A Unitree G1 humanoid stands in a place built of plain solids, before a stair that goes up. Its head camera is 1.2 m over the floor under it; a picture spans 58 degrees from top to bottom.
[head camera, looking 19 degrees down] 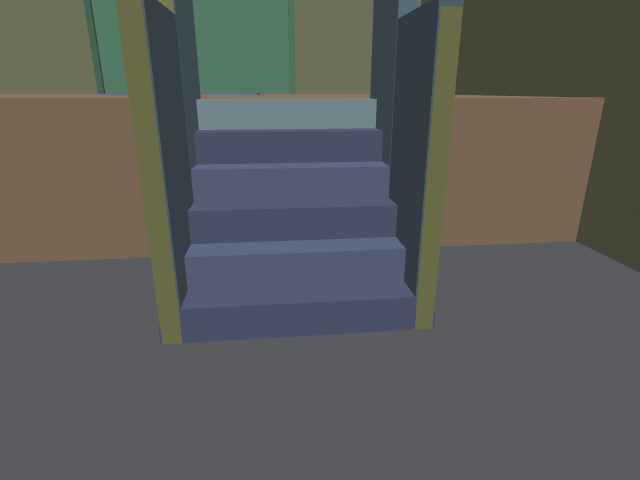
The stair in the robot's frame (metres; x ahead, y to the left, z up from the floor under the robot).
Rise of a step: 0.19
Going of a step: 0.21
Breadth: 1.20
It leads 6 degrees to the left of straight ahead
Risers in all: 6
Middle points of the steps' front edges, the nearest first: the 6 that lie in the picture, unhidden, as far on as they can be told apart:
1.95 0.09 0.19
2.16 0.12 0.38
2.37 0.14 0.58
2.57 0.16 0.77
2.78 0.18 0.96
2.98 0.21 1.15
